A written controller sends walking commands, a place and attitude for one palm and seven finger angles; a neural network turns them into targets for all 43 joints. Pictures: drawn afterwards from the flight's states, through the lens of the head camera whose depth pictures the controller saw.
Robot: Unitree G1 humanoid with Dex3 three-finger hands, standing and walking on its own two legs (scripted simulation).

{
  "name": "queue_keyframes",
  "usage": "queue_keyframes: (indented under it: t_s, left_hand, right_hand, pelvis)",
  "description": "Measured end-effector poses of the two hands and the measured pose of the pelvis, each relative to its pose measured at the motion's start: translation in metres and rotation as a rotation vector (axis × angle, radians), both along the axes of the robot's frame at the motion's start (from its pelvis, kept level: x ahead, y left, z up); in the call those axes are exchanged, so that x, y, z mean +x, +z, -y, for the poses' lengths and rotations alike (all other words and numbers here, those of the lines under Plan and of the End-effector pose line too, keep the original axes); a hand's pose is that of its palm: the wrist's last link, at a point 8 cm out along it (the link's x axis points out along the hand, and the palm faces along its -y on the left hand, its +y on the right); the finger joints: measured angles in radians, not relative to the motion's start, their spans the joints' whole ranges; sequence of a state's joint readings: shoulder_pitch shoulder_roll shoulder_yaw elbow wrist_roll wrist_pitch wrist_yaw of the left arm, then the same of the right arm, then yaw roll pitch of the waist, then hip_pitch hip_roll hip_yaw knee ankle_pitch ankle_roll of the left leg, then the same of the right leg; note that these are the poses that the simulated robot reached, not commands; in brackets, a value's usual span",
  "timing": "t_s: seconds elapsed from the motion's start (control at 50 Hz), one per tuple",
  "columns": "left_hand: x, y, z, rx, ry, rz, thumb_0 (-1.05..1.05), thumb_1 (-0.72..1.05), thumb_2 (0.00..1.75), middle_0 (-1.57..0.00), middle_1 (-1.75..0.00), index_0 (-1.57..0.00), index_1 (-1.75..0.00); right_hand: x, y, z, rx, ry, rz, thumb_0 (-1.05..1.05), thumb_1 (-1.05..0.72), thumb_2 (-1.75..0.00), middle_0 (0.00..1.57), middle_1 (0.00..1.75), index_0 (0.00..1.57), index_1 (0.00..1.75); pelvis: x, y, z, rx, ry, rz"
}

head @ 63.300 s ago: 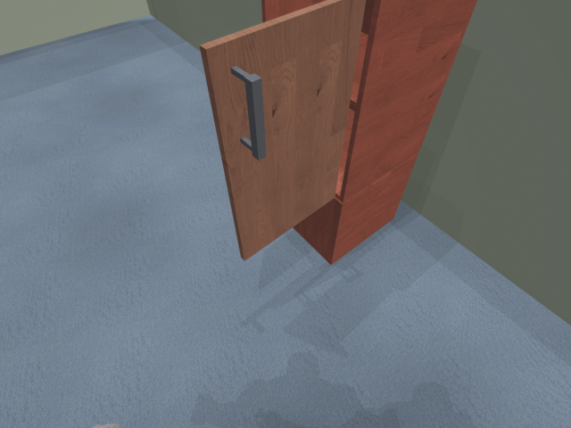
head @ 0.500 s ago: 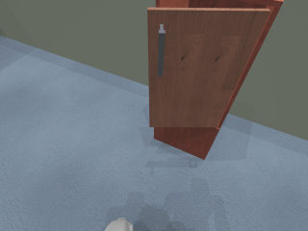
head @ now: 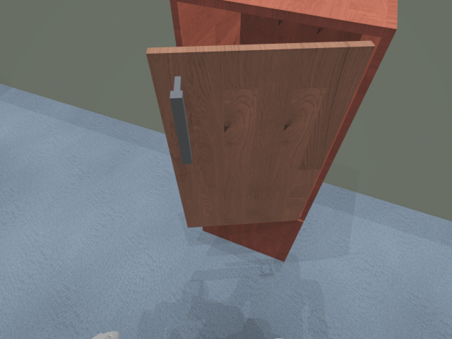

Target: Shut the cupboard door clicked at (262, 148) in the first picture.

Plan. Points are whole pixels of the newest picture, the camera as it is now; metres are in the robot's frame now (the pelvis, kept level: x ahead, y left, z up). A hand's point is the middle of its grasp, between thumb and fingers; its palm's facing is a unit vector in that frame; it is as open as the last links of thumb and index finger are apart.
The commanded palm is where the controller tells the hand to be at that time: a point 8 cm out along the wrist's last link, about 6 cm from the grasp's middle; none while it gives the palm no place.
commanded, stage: come to a stop and stand still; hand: left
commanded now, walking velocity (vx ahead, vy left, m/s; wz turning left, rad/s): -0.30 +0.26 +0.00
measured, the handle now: (182, 123) +0.45 +0.09 +0.13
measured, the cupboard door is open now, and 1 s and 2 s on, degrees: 26 26 26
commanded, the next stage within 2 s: look again from close up in 0.86 s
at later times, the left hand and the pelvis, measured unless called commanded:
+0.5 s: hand out of the picture +0.06 +0.23 -0.18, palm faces +0.09 -0.97 -0.23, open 7.3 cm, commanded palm none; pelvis +0.01 +0.03 +0.00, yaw +1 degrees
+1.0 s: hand out of the picture -0.01 +0.18 -0.17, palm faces +0.01 -0.98 -0.18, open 7.3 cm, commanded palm none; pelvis -0.01 +0.02 +0.01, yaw +0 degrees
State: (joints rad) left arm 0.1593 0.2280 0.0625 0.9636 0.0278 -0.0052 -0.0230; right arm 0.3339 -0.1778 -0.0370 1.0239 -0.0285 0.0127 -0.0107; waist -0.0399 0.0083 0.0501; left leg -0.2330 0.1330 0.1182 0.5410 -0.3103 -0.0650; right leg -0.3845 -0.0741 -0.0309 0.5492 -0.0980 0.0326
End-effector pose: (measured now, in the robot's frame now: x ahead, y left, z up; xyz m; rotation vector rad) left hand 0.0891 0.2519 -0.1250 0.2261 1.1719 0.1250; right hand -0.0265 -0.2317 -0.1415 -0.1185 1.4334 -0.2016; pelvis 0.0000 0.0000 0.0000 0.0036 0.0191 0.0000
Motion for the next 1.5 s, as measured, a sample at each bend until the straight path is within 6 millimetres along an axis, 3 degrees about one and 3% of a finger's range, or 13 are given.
queue_keyframes:
  t_s: [0.08,0.2,0.32,0.4,0.56,0.74,0.94,1.1,1.2,1.32,1.5]
  left_hand:
    - [0.020,-0.002,0.027,0.010,-0.022,-0.019,0.00,0.91,0.89,-0.20,-0.30,-0.20,-0.30]
    - [0.026,0.001,0.044,-0.024,0.026,-0.025,0.00,0.91,0.89,-0.20,-0.30,-0.20,-0.30]
    - [0.009,-0.007,0.018,-0.027,0.084,-0.038,0.00,0.91,0.89,-0.20,-0.30,-0.21,-0.30]
    - [-0.009,-0.025,-0.010,-0.032,0.117,-0.068,0.00,0.91,0.89,-0.20,-0.30,-0.21,-0.30]
    - [-0.054,-0.015,-0.035,-0.011,0.147,-0.163,0.00,0.91,0.89,-0.20,-0.30,-0.20,-0.30]
    - [-0.093,-0.004,-0.015,0.003,0.126,-0.232,0.00,0.91,0.89,-0.20,-0.30,-0.20,-0.30]
    - [-0.098,-0.009,0.019,-0.059,0.093,-0.216,0.01,0.91,0.89,-0.20,-0.30,-0.20,-0.30]
    - [-0.106,-0.014,0.018,-0.056,0.056,-0.205,0.01,0.92,0.89,-0.20,-0.30,-0.20,-0.30]
    - [-0.103,-0.012,0.006,-0.031,0.062,-0.211,0.01,0.92,0.89,-0.20,-0.30,-0.20,-0.30]
    - [-0.088,-0.010,-0.005,-0.011,0.067,-0.191,0.00,0.91,0.89,-0.20,-0.30,-0.20,-0.30]
    - [-0.063,-0.012,-0.009,-0.018,0.064,-0.151,0.00,0.91,0.89,-0.20,-0.30,-0.20,-0.30]
  right_hand:
    - [0.023,-0.013,0.023,-0.001,-0.027,-0.011,0.01,-0.90,-0.90,0.20,0.30,0.20,0.30]
    - [0.073,0.001,0.032,-0.024,0.030,0.041,0.01,-0.91,-0.90,0.20,0.30,0.20,0.30]
    - [0.127,0.017,0.022,-0.061,0.105,0.162,0.01,-0.91,-0.90,0.20,0.30,0.20,0.30]
    - [0.143,0.020,0.005,-0.094,0.142,0.243,0.00,-0.91,-0.90,0.20,0.30,0.20,0.30]
    - [0.131,0.028,-0.029,-0.064,0.171,0.240,0.00,-0.90,-0.90,0.20,0.30,0.20,0.30]
    - [0.086,0.002,-0.039,0.030,0.080,0.167,0.00,-0.91,-0.90,0.20,0.30,0.21,0.30]
    - [0.013,0.007,-0.025,0.010,0.030,0.030,0.00,-0.92,-0.90,0.20,0.30,0.20,0.30]
    - [-0.021,0.004,-0.027,0.016,0.041,-0.031,0.01,-0.91,-0.90,0.20,0.30,0.20,0.30]
    - [-0.018,-0.004,-0.038,0.044,0.049,-0.036,0.01,-0.91,-0.90,0.20,0.30,0.20,0.30]
    - [0.010,-0.006,-0.050,0.064,0.064,0.017,0.01,-0.91,-0.90,0.20,0.30,0.20,0.30]
    - [0.060,0.003,-0.031,-0.005,0.097,0.101,0.02,-0.92,-0.90,0.20,0.30,0.20,0.30]
  pelvis:
    - [0.018,-0.005,0.011,-0.007,-0.009,-0.004]
    - [0.025,0.006,0.012,0.017,-0.001,-0.010]
    - [0.021,0.006,-0.001,0.009,0.019,-0.013]
    - [0.018,-0.005,-0.018,-0.018,0.026,0.000]
    - [0.011,0.007,-0.030,-0.024,0.009,0.014]
    - [0.003,0.007,-0.028,0.006,-0.004,0.006]
    - [-0.003,0.013,-0.020,0.006,-0.002,0.041]
    - [-0.014,0.005,-0.021,-0.020,0.011,0.023]
    - [-0.011,0.002,-0.026,-0.011,0.013,0.013]
    - [-0.001,0.002,-0.029,-0.001,0.003,0.008]
    - [0.013,0.004,-0.030,0.006,-0.004,0.009]
